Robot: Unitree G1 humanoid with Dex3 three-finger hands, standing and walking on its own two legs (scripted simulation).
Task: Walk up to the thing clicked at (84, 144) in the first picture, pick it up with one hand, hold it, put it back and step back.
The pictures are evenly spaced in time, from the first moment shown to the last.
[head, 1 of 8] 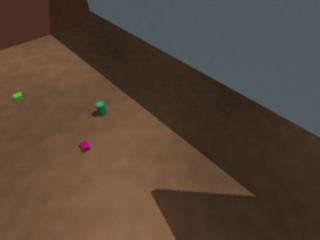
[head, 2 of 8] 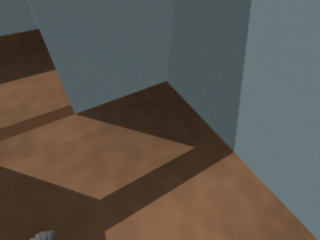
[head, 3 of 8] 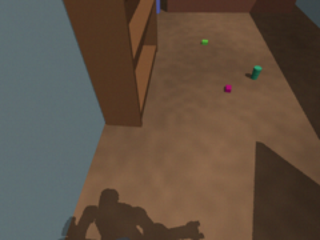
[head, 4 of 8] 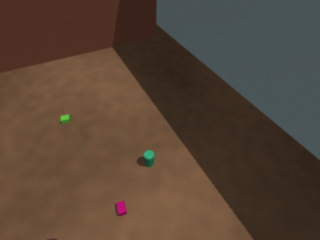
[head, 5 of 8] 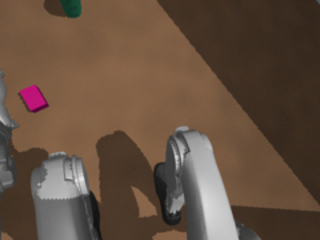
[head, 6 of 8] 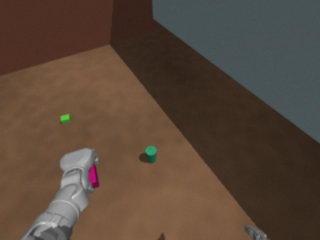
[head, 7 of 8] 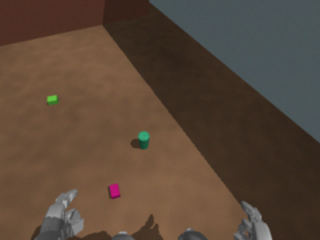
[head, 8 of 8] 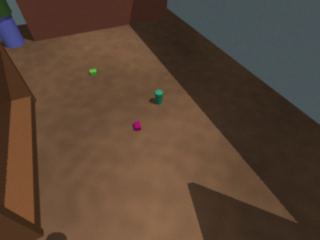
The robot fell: no
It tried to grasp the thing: yes
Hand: left
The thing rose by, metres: 0.69
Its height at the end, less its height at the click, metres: +0.00
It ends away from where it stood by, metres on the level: 0.00
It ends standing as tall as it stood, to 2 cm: yes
